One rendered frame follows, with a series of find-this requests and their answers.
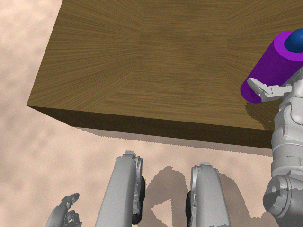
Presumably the left robot foot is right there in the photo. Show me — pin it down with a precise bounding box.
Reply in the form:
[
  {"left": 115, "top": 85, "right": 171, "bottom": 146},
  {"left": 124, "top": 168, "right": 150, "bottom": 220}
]
[{"left": 132, "top": 177, "right": 145, "bottom": 225}]

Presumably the right robot arm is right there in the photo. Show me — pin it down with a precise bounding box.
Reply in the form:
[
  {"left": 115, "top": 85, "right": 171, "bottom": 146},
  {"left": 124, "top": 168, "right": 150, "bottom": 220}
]
[{"left": 263, "top": 97, "right": 303, "bottom": 227}]

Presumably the bottle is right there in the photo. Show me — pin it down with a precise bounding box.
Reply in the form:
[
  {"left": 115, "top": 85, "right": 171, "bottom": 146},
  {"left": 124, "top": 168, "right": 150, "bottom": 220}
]
[{"left": 240, "top": 28, "right": 303, "bottom": 104}]

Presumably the left robot hand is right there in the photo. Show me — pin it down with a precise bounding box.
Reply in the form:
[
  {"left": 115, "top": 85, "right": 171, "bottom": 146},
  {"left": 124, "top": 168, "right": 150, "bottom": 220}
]
[{"left": 45, "top": 193, "right": 82, "bottom": 227}]

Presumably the right robot hand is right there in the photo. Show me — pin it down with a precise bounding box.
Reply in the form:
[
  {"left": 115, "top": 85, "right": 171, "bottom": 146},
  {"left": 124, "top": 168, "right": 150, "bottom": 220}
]
[{"left": 247, "top": 66, "right": 303, "bottom": 102}]

